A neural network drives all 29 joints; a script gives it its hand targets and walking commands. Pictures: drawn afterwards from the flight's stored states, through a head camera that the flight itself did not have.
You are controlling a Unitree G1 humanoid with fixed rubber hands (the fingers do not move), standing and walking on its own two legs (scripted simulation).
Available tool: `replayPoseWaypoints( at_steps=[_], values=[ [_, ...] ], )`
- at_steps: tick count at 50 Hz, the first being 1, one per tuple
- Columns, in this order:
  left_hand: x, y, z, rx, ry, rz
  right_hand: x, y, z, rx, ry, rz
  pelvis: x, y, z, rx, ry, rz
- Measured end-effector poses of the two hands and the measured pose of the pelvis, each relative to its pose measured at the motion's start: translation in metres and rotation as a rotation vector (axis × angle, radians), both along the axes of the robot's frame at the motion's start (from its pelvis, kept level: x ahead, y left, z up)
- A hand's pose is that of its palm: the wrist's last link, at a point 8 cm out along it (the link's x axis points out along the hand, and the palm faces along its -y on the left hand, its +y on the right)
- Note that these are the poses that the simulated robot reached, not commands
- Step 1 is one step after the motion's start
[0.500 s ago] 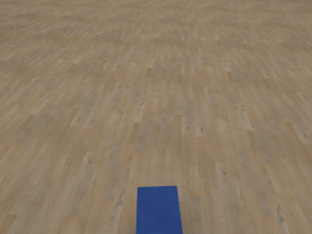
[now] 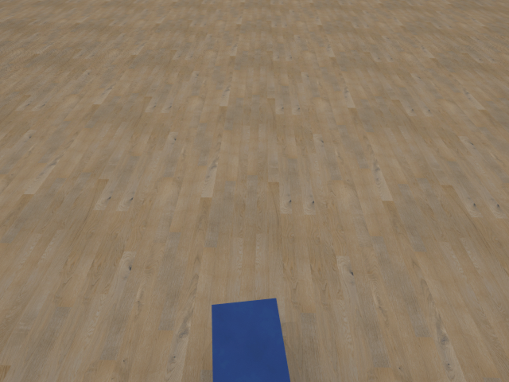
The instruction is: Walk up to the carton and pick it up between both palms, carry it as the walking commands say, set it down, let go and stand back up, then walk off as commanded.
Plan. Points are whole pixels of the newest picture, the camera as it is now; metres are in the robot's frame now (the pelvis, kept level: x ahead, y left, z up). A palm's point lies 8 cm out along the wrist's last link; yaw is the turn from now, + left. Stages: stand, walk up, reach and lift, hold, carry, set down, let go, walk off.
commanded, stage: stand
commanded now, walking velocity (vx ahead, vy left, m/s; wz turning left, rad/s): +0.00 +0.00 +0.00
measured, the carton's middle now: (248, 355) +0.40 +0.02 -0.64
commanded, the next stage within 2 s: walk off in 0.98 s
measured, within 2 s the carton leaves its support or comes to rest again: neither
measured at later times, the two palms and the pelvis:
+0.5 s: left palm out of the picture +0.01 +0.25 -0.12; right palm out of the picture -0.06 -0.25 -0.13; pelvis -0.02 +0.00 +0.01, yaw -2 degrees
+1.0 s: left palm out of the picture -0.03 +0.24 -0.13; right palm out of the picture -0.10 -0.21 -0.13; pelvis -0.03 +0.02 +0.01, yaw -2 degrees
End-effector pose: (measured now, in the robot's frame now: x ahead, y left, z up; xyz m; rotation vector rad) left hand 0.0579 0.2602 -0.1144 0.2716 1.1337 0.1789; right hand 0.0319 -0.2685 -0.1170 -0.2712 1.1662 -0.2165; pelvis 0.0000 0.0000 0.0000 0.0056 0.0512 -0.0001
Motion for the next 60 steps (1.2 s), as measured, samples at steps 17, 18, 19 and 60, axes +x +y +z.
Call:
replayPoseWaypoints(
  at_steps=[17,18,19,60],
  values=[
    [-0.031,-0.007,-0.005,-0.016,0.104,0.005,-0.064,0.011,-0.01,0.04,0.163,-0.058,-0.011,0.002,0.005,0.003,-0.03,-0.025],
    [-0.033,-0.007,-0.005,-0.018,0.111,0.006,-0.067,0.013,-0.011,0.043,0.172,-0.061,-0.012,0.002,0.005,0.003,-0.032,-0.026],
    [-0.035,-0.008,-0.006,-0.02,0.117,0.006,-0.07,0.014,-0.011,0.046,0.181,-0.064,-0.012,0.002,0.005,0.002,-0.033,-0.027],
    [-0.096,-0.019,-0.017,-0.084,0.272,0.032,-0.139,0.069,-0.017,0.131,0.332,-0.121,-0.035,0.02,0.011,-0.002,-0.064,-0.03]
  ],
)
